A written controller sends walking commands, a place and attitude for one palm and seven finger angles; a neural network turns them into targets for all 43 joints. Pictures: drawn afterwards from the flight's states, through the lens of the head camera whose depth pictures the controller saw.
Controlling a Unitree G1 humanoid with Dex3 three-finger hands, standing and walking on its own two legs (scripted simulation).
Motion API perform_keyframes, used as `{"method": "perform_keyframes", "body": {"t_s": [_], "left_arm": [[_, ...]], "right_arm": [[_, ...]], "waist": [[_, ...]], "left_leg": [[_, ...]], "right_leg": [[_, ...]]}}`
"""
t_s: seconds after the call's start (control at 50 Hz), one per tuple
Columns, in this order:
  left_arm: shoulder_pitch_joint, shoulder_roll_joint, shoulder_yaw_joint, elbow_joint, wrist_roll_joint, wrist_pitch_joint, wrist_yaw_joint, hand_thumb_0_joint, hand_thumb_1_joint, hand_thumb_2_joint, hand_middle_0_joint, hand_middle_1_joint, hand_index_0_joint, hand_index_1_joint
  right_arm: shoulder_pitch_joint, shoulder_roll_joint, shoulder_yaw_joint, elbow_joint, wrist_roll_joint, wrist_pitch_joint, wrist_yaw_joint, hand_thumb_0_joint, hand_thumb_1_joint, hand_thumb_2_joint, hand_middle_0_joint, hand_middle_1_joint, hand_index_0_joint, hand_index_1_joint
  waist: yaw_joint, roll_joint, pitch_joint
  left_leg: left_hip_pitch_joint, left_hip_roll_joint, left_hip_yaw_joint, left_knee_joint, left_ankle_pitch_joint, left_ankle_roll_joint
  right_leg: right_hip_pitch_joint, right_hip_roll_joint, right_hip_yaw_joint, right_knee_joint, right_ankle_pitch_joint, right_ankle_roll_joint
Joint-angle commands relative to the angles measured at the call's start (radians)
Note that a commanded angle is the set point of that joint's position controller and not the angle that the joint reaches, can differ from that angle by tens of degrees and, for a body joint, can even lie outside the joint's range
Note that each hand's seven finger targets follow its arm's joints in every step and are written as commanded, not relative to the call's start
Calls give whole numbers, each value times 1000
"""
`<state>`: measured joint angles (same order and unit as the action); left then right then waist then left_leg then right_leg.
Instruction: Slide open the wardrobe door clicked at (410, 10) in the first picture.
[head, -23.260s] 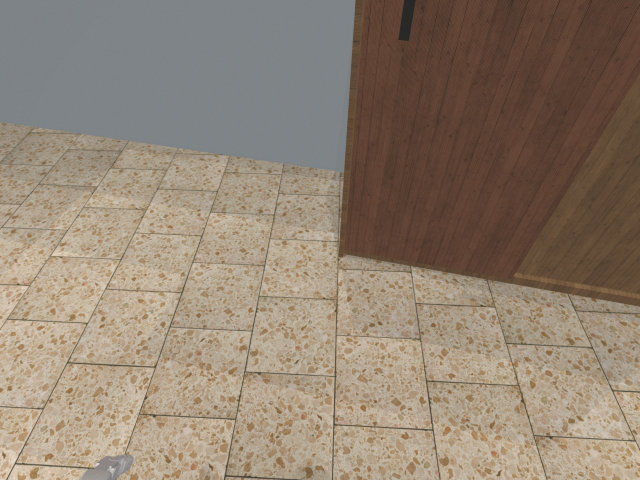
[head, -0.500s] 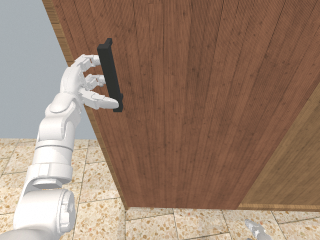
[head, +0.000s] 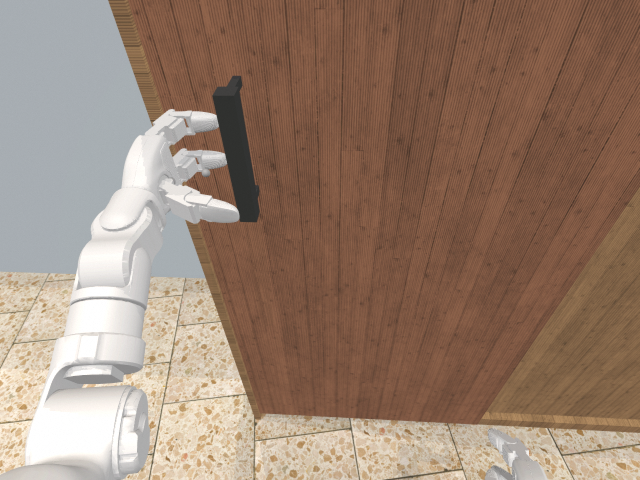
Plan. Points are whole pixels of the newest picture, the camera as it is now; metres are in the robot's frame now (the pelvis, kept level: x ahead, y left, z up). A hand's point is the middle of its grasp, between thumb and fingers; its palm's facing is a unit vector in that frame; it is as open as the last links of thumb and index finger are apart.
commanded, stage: slide the fingers in behind the handle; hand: left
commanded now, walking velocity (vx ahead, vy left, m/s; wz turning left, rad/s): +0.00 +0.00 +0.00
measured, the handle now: (243, 152) +0.46 +0.13 +0.21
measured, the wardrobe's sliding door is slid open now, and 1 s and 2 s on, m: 0.00 0.00 0.00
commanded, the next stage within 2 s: grip the handle and tug to test in 1.42 s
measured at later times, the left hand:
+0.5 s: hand (233, 168) +0.41 +0.13 +0.22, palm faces +0.02 -1.00 -0.01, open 13.9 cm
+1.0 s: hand (250, 171) +0.40 +0.11 +0.22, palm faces +0.02 -1.00 -0.01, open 14.1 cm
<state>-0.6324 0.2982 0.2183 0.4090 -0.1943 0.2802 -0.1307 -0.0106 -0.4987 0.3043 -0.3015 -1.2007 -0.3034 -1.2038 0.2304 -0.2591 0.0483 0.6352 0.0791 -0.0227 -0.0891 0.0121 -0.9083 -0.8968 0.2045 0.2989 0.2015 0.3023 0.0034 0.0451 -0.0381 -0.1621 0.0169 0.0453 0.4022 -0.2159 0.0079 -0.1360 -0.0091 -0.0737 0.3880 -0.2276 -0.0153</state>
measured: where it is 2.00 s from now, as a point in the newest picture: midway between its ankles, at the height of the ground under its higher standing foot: outside the picture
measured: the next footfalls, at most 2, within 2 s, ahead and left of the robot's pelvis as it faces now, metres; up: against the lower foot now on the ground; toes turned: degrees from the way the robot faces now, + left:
none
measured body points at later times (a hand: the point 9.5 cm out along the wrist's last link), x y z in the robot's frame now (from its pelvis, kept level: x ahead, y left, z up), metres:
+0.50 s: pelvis +0.00 +0.00 +0.00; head -0.02 -0.02 +0.45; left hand +0.40 +0.19 +0.22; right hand +0.15 -0.24 -0.10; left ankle +0.00 +0.11 -0.74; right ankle -0.01 -0.11 -0.74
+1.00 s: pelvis +0.00 -0.01 +0.00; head -0.03 -0.03 +0.45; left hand +0.39 +0.16 +0.23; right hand +0.17 -0.23 -0.09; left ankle +0.00 +0.11 -0.74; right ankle -0.01 -0.11 -0.74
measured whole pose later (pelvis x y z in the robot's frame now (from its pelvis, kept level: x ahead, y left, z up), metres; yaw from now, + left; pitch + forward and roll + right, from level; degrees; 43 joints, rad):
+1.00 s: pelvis +0.00 -0.01 +0.00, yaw +1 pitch -2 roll +0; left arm -0.67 0.18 0.13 0.38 -0.17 0.34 0.00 -0.01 -0.50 0.30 -0.30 -1.20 -0.27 -1.20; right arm 0.18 -0.23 0.06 0.65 0.06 0.01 -0.08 0.01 -0.91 -0.90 0.20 0.30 0.20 0.30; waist 0.01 0.05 -0.03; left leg -0.14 0.02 0.03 0.39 -0.20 0.00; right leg -0.12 0.00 -0.09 0.39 -0.23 -0.03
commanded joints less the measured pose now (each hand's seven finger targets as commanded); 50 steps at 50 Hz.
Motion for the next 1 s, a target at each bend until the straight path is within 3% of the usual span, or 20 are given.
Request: {"method": "perform_keyframes", "body": {"t_s": [0.0,0.02,0.08,0.12,0.16,0.2,0.22,0.24,0.28,0.32,0.38,0.42,0.52,0.6,0.66,0.7,0.82,0.88,0.96,0.98], "left_arm": [[-550,130,-8,-232,-22,-58,11,0,-500,300,-300,-1200,-300,-1200],[-534,141,4,-213,-18,-51,20,0,-500,300,-300,-1200,-300,-1200],[-578,86,-36,-201,-10,-30,46,0,-500,300,-300,-1200,-300,-1200],[-540,118,2,-195,-3,-30,67,0,-500,300,-300,-1200,-300,-1200],[-583,93,-16,-182,0,-28,80,0,-500,300,-300,-1200,-300,-1200],[-569,110,12,-173,5,-33,95,0,-500,300,-300,-1200,-300,-1200],[-527,161,58,-164,9,-41,103,0,-500,300,-300,-1200,-300,-1200],[-529,164,66,-188,10,-46,106,0,-500,300,-300,-1200,-300,-1200],[-534,127,29,-194,18,-48,103,0,-500,300,-300,-1200,-300,-1200],[-495,139,40,-173,23,-50,104,0,-500,300,-300,-1200,-300,-1200],[-541,123,13,-212,24,-44,91,0,-500,300,-300,-1200,-300,-1200],[-514,136,25,-232,21,-42,86,0,-500,300,-300,-1200,-300,-1200],[-488,81,-14,-314,-2,-43,66,0,-500,300,-300,-1200,-300,-1200],[-516,15,-74,-293,-4,-13,71,0,-500,300,-300,-1200,-300,-1200],[-515,67,-24,-277,-3,8,93,0,-500,300,-300,-1200,-300,-1200],[-525,33,-44,-285,0,12,106,0,-500,300,-300,-1200,-300,-1200],[-506,31,-52,-282,19,-14,125,0,-500,300,-300,-1200,-300,-1200],[-569,-21,-99,-278,14,-18,116,0,-500,300,-300,-1200,-300,-1200],[-597,-10,-98,-251,16,-19,116,0,-500,300,-300,-1200,-300,-1200],[-593,-8,-92,-228,14,-17,116,0,-500,300,-300,-1200,-300,-1200]], "right_arm": [[-126,-109,-35,-140,-1,-59,-12,0,-900,-900,200,300,200,300],[-127,-114,-38,-136,-3,-57,-14,0,-900,-900,200,300,200,300],[-127,-105,-33,-129,-6,-57,-12,0,-900,-900,200,300,200,300],[-129,-108,-34,-127,-11,-52,-7,0,-900,-900,200,300,200,300],[-129,-100,-30,-126,-14,-47,-7,0,-900,-900,200,300,200,300],[-126,-98,-30,-127,-19,-44,-5,0,-900,-900,200,300,200,300],[-123,-104,-34,-129,-22,-39,-5,0,-900,-900,200,300,200,300],[-133,-98,-31,-138,-23,-35,-5,0,-900,-900,200,300,200,300],[-137,-90,-28,-142,-21,-31,-4,0,-900,-900,200,300,200,300],[-128,-95,-31,-142,-21,-27,-2,0,-900,-900,200,300,200,300],[-130,-94,-31,-147,-18,-25,-4,0,-900,-900,200,300,200,300],[-137,-97,-34,-152,-16,-23,-5,0,-900,-900,200,300,200,300],[-148,-94,-39,-160,-13,-34,-2,0,-900,-900,200,300,200,300],[-147,-92,-36,-140,-10,-36,1,0,-900,-900,200,300,200,300],[-156,-96,-34,-135,-14,-28,-1,0,-900,-900,200,300,200,300],[-161,-88,-32,-137,-17,-26,0,0,-900,-900,200,300,200,300],[-165,-86,-31,-143,-22,-15,4,0,-900,-900,200,300,200,300],[-168,-78,-27,-140,-22,-19,2,0,-900,-900,200,300,200,300],[-167,-78,-25,-133,-21,-20,-3,0,-900,-900,200,300,200,300],[-164,-78,-24,-128,-22,-21,-4,0,-900,-900,200,300,200,300]], "waist": [[-24,-22,-232],[-20,-25,-226],[-24,-44,-226],[-4,-42,-252],[-13,-59,-252],[-2,-83,-254],[14,-106,-274],[20,-90,-292],[10,-95,-275],[14,-105,-253],[0,-74,-252],[7,-50,-267],[4,-45,-302],[-17,-57,-244],[-4,-78,-241],[-6,-93,-246],[2,-83,-256],[-19,-80,-247],[-21,-57,-239],[-20,-76,-230]], "left_leg": [[145,-14,-52,-25,197,33],[151,-13,-53,-30,197,31],[140,-13,-61,-35,188,28],[147,-12,-59,-35,214,26],[137,-13,-54,-36,207,27],[126,-13,-51,-38,222,29],[125,-12,-49,-40,238,30],[123,-15,-41,-43,251,32],[119,-15,-30,-39,250,34],[110,-11,-30,-44,244,34],[120,-14,-27,-39,248,37],[137,-16,-24,-35,263,37],[168,-20,-27,-21,308,36],[156,-19,-35,-22,259,34],[139,-24,-35,-28,236,35],[141,-25,-35,-28,240,36],[146,-23,-33,-30,253,36],[153,-24,-35,-26,234,38],[150,-25,-39,-29,204,37],[141,-25,-39,-29,195,37]], "right_leg": [[-27,24,26,-50,207,-15],[-29,26,24,-55,195,-15],[-34,24,20,-51,179,-15],[-11,24,21,-49,194,-19],[-8,21,24,-48,198,-16],[12,21,26,-45,222,-16],[41,22,27,-45,238,-16],[63,16,33,-43,262,-15],[63,16,34,-43,280,-13],[60,18,32,-49,275,-11],[53,17,35,-49,291,-12],[61,19,35,-50,303,-13],[73,22,28,-38,353,-15],[17,24,21,-46,296,-12],[29,22,26,-52,271,-11],[29,21,26,-50,275,-11],[48,19,29,-46,292,-11],[25,18,31,-50,280,-9],[13,17,33,-56,240,-11],[10,18,32,-60,233,-10]]}}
